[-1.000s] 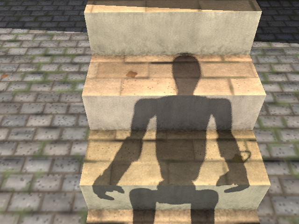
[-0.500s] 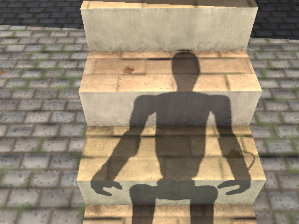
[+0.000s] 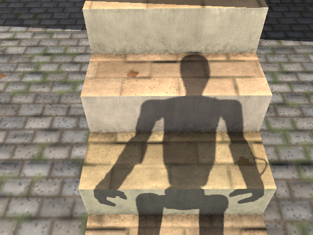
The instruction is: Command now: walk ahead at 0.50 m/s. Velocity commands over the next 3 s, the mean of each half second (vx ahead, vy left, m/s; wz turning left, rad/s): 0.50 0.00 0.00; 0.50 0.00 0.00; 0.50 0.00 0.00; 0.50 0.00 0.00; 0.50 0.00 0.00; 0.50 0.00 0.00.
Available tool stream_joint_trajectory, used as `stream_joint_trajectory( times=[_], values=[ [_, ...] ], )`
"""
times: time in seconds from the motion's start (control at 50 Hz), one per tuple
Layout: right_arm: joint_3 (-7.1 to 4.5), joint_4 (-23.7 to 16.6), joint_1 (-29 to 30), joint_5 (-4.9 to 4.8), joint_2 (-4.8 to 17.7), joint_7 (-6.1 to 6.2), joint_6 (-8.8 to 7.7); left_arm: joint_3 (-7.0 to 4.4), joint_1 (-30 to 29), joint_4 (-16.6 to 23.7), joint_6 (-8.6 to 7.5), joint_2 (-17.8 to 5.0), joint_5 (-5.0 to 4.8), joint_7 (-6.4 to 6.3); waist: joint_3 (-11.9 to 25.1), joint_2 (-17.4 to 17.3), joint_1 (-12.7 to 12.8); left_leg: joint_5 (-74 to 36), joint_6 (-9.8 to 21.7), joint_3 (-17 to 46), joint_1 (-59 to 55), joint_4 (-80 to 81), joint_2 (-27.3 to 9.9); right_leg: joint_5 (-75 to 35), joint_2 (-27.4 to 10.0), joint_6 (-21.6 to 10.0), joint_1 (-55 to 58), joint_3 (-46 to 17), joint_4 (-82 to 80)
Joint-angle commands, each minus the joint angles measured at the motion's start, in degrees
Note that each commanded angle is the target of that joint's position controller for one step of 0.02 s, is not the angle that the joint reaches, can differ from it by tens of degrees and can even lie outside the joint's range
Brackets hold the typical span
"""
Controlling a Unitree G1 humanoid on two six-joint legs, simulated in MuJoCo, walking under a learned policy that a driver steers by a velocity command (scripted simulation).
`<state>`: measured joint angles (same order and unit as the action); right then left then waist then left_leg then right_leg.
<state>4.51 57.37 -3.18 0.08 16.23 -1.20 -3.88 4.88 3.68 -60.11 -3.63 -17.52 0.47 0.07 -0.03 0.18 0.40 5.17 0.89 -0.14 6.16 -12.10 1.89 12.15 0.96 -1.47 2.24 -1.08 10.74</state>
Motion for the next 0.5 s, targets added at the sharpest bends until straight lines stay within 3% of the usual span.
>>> stream_joint_trajectory(
  times=[0.02, 0.5],
  values=[
    [-1.21, -3.03, 3.39, -0.07, 6.69, 0.23, -0.78, -1.37, -3.30, 2.62, -0.60, -7.72, 0.00, -0.18, 3.52, 0.18, -0.01, -9.95, -0.35, 6.17, -3.56, -0.05, -8.36, -17.20, -9.05, -0.46, -2.19, -4.55, -0.30],
    [-1.06, -2.81, 3.20, 0.10, 6.51, 0.09, -0.39, -1.18, -3.62, 2.41, -0.68, -7.46, 0.09, -0.08, 3.66, 0.13, -0.20, -10.38, -0.50, 5.82, -3.97, -0.14, -8.47, -18.00, -9.18, -0.29, -2.04, -4.43, -0.49]
  ],
)
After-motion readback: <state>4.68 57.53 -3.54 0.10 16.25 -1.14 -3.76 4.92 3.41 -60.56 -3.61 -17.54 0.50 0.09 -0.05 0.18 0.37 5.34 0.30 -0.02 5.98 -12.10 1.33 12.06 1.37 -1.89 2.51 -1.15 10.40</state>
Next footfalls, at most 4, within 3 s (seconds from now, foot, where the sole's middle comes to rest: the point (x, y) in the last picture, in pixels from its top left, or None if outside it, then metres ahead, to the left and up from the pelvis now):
none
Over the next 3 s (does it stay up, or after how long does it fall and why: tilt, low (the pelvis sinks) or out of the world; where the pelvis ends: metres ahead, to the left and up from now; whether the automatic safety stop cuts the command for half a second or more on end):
stays up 0.00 0.00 0.00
